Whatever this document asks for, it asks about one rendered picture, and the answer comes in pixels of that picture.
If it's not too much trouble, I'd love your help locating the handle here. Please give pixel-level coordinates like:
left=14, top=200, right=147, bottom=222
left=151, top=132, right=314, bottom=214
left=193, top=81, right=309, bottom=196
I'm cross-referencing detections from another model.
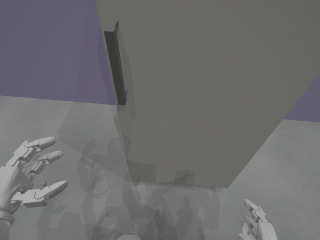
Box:
left=104, top=20, right=128, bottom=106

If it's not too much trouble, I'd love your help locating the left robot hand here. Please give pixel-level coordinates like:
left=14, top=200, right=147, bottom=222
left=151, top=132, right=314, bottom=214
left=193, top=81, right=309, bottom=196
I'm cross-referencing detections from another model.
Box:
left=0, top=137, right=68, bottom=215

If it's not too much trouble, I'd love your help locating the robot left forearm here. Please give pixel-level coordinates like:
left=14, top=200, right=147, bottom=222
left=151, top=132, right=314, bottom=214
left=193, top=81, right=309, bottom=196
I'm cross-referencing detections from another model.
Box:
left=0, top=209, right=15, bottom=240

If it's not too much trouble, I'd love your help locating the fridge door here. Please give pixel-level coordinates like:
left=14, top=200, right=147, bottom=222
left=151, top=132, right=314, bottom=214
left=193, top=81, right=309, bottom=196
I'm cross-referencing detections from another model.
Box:
left=95, top=0, right=320, bottom=189

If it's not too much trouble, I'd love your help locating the right robot hand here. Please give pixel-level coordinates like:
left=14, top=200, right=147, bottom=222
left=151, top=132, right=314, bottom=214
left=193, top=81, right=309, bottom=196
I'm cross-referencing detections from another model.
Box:
left=239, top=199, right=278, bottom=240

